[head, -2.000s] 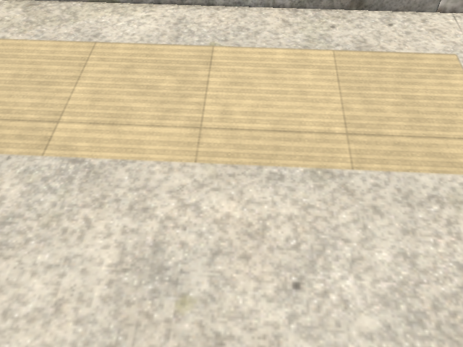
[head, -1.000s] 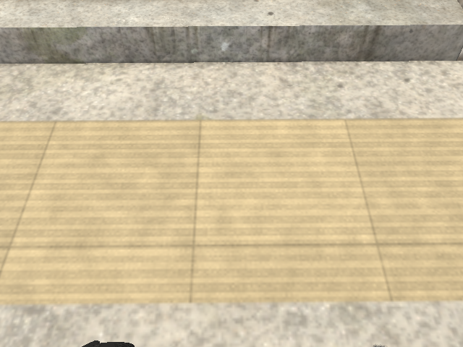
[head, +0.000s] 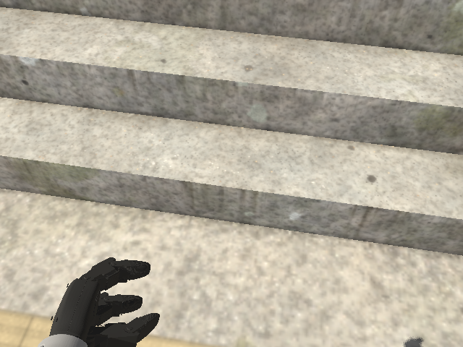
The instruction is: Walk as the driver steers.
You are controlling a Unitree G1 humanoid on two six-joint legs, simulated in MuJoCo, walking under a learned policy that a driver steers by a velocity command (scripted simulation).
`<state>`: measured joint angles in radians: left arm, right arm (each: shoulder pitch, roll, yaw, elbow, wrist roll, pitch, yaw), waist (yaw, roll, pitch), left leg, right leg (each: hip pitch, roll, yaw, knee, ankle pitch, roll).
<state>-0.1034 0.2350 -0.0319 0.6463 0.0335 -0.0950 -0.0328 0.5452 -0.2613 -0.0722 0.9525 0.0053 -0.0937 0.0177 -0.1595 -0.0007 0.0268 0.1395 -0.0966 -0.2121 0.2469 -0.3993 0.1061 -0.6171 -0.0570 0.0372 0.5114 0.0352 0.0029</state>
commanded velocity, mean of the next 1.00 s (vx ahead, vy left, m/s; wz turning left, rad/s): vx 1.00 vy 0.00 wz -0.45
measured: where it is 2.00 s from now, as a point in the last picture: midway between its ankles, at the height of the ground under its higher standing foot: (289, 66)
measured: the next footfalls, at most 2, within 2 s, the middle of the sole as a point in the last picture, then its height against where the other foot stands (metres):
right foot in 0.04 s outside the picture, level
left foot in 0.42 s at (161, 316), level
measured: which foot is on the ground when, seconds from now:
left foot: down 0.00-0.02, up 0.04-0.40, down 0.42-0.82, up 0.84-1.00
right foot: up 0.00-0.02, down 0.04-0.44, up 0.46-0.80, down 0.82-1.00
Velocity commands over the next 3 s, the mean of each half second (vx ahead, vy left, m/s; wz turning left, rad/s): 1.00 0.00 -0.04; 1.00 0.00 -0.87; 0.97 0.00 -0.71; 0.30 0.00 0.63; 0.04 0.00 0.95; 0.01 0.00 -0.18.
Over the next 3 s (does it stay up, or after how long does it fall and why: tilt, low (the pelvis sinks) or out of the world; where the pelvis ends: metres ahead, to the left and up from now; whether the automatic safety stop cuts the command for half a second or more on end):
stays up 1.38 -0.33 0.58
